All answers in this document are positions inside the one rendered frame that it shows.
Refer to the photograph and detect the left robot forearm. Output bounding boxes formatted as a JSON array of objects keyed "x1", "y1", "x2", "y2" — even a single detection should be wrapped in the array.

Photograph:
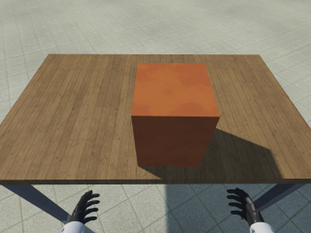
[{"x1": 60, "y1": 221, "x2": 85, "y2": 233}]

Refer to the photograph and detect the table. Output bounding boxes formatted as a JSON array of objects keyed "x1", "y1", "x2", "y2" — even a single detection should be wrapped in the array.
[{"x1": 0, "y1": 53, "x2": 311, "y2": 221}]

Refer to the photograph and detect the carton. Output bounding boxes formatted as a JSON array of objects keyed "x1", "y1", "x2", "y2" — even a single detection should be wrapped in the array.
[{"x1": 131, "y1": 63, "x2": 221, "y2": 167}]

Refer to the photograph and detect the robot right hand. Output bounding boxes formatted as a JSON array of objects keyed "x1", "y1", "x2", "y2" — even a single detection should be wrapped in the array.
[{"x1": 226, "y1": 187, "x2": 265, "y2": 227}]

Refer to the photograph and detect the robot left hand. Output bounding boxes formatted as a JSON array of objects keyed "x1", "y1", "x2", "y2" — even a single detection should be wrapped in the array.
[{"x1": 69, "y1": 190, "x2": 100, "y2": 225}]

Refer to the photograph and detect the right robot forearm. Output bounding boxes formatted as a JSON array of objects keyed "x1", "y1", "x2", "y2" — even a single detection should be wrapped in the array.
[{"x1": 250, "y1": 222, "x2": 275, "y2": 233}]

